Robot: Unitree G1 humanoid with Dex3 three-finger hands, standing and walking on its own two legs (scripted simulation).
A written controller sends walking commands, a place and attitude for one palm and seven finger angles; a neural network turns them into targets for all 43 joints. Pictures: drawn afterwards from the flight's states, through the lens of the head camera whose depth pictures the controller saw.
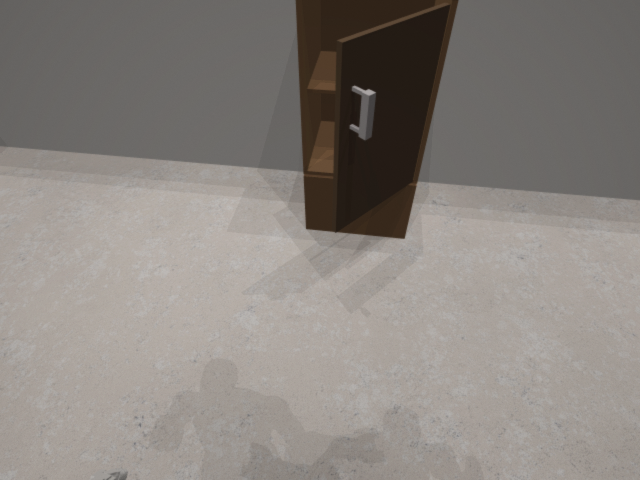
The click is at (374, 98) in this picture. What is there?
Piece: cupboard door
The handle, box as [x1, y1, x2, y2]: [350, 86, 375, 139]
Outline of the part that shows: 353,86 352,90 362,96 359,126 357,127 351,124 350,128 359,134 358,136 363,139 366,139 371,136 375,92 369,89 365,91 356,86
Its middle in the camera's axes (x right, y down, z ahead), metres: +0.10 -0.31 +0.96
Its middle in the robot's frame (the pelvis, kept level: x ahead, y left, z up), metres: +0.94 -0.04 -0.01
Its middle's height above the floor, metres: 0.76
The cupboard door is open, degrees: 50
